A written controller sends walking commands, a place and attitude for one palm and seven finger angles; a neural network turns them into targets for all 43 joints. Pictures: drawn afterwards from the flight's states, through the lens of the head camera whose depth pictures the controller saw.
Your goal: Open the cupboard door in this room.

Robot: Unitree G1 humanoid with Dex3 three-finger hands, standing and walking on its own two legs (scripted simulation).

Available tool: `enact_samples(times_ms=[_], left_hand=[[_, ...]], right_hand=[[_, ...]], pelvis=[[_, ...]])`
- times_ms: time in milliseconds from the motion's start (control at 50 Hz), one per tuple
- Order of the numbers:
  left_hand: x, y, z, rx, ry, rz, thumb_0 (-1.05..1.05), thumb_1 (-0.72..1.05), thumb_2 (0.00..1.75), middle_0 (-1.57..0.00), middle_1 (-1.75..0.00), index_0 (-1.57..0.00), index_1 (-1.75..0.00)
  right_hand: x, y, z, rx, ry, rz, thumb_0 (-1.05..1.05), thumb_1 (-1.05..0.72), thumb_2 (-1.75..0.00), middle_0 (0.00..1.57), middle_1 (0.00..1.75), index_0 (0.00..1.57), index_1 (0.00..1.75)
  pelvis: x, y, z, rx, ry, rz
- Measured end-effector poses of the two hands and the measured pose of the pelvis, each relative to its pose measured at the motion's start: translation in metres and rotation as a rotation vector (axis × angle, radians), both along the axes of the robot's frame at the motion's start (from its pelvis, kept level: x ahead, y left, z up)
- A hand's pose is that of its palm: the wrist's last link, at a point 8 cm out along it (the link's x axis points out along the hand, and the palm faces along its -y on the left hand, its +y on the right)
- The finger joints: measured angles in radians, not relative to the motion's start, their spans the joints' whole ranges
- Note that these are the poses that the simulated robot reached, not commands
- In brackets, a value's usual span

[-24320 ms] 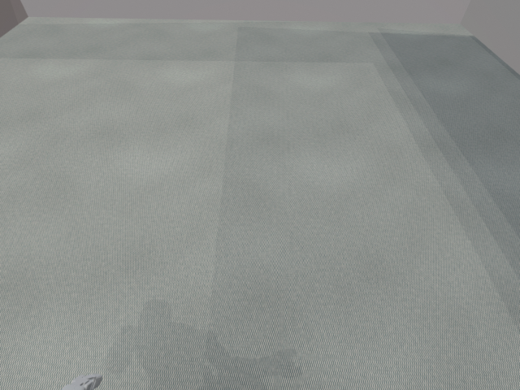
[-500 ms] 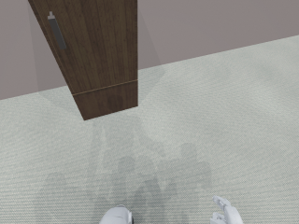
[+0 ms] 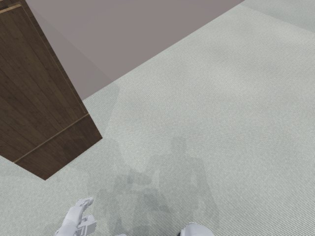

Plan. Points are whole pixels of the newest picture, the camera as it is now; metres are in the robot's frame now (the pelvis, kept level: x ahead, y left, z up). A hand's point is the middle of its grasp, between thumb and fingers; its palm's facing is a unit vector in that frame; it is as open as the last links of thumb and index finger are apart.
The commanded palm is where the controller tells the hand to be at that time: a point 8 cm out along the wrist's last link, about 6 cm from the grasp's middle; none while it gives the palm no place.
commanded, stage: turn to face it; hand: left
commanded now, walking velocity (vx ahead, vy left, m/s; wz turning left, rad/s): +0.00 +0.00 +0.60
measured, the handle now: out of the picture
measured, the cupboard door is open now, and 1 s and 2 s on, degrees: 0 0 0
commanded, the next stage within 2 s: take the last steps up to it in 1.14 s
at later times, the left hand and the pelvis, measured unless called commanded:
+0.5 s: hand out of the picture +0.06 +0.27 -0.16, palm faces +0.26 -0.93 -0.24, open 7.3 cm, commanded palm none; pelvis +0.04 +0.04 +0.02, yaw +13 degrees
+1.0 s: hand out of the picture +0.02 +0.18 -0.12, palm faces +0.49 -0.82 -0.29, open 7.4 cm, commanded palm none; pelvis +0.03 -0.04 +0.02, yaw +30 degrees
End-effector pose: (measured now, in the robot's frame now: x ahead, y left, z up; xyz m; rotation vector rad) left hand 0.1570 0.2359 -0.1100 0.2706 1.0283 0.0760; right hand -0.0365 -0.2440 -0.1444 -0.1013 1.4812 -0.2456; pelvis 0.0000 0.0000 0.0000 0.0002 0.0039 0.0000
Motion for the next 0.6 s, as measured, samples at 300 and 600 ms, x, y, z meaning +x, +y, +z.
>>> enact_samples(times_ms=[300, 600], left_hand=[[-0.050, 0.015, -0.019, -0.095, 0.093, 0.227, -0.01, 0.92, 0.90, -0.21, -0.30, -0.21, -0.30], [-0.131, 0.085, -0.005, -0.024, 0.209, 0.451, 0.01, 0.91, 0.90, -0.20, -0.29, -0.20, -0.30]], right_hand=[[0.134, 0.032, 0.021, -0.003, -0.146, 0.205, 0.00, -0.92, -0.90, 0.20, 0.30, 0.20, 0.30], [0.198, 0.054, 0.055, -0.057, -0.235, 0.409, 0.00, -0.91, -0.90, 0.20, 0.30, 0.20, 0.30]], pelvis=[[0.036, 0.020, 0.010, -0.023, -0.020, 0.140], [0.037, 0.040, 0.027, -0.044, -0.001, 0.283]])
